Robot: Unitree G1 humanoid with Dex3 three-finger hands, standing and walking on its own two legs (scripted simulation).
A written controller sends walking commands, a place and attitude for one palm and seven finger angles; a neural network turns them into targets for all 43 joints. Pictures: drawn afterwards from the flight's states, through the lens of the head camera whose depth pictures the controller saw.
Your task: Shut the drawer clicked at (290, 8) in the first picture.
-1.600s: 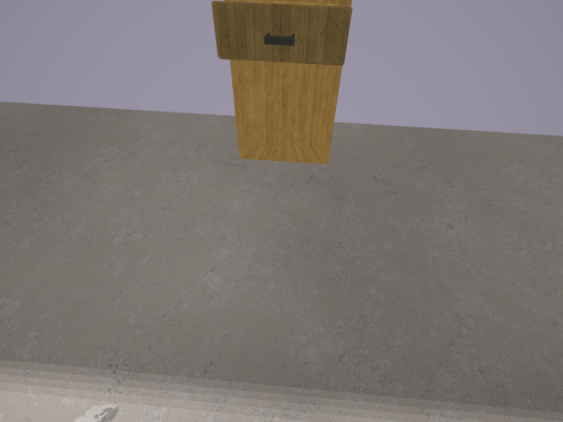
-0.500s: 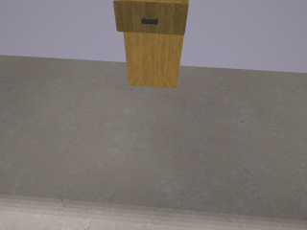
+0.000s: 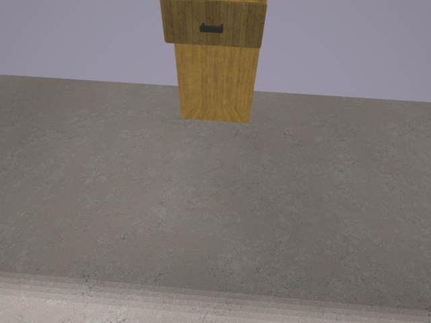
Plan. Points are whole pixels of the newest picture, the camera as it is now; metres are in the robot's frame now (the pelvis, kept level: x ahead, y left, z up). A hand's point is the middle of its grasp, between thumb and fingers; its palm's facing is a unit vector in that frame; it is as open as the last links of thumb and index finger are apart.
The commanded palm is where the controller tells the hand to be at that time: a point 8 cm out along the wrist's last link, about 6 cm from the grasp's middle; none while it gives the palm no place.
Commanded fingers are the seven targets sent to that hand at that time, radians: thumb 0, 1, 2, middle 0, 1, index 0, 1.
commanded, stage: walk to a spot facing it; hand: left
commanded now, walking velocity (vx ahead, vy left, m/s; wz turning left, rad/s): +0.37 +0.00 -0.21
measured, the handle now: (212, 27) +1.28 +0.10 +0.02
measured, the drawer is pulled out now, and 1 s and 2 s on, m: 0.30 0.30 0.30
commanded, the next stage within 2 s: turn to face it in 1.46 s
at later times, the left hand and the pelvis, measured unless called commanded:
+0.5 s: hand out of the picture +0.16 +0.15 -0.19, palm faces -0.01 -0.98 -0.20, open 7.4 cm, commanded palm none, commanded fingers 0.00 0.90 0.90 -0.20 -0.30 -0.20 -0.30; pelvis +0.14 -0.04 -0.02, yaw -4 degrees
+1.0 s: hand (161, 245) +0.35 +0.17 -0.20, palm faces -0.05 -0.99 -0.15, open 7.4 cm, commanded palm none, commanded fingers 0.00 0.90 0.90 -0.20 -0.30 -0.20 -0.30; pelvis +0.37 +0.00 -0.02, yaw -9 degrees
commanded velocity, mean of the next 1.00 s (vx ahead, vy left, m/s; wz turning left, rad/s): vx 0.38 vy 0.00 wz -0.11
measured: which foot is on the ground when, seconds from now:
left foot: down 0.00-0.42, up 0.44-0.84, down 0.86-1.00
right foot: down 0.00-0.24, up 0.26-0.38, down 0.40-0.86, up 0.88-1.00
